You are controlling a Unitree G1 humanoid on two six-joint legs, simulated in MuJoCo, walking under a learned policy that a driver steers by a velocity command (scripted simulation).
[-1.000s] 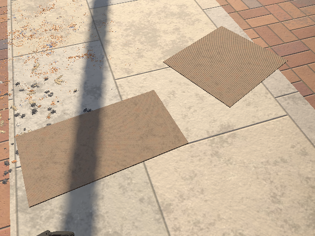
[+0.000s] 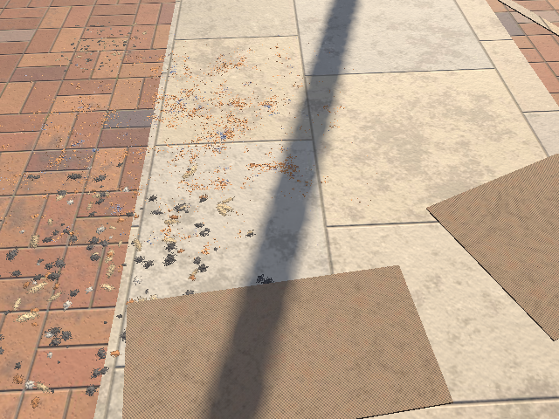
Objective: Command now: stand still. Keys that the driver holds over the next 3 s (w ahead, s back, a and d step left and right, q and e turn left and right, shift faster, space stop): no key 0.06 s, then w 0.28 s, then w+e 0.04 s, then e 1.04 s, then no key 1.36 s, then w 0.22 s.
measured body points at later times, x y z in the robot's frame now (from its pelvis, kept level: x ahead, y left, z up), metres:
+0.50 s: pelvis +0.11 +0.03 +0.00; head +0.13 +0.04 +0.45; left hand +0.14 +0.27 -0.16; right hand +0.06 -0.21 -0.15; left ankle +0.05 +0.09 -0.74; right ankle +0.08 -0.09 -0.67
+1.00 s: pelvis +0.22 +0.02 -0.01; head +0.25 +0.00 +0.44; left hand +0.35 +0.27 -0.14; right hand +0.26 -0.25 -0.15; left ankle +0.29 +0.18 -0.68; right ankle +0.27 -0.03 -0.74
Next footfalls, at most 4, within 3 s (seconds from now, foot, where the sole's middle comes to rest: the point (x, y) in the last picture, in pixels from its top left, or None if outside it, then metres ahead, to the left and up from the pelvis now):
0.72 right None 0.31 -0.04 -0.78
1.28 left None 0.33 0.13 -0.78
1.74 right None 0.21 -0.04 -0.78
2.02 left None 0.35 0.14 -0.78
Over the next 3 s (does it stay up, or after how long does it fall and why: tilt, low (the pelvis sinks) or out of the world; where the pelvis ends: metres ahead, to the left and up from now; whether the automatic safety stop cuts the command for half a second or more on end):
stays up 0.27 0.05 -0.01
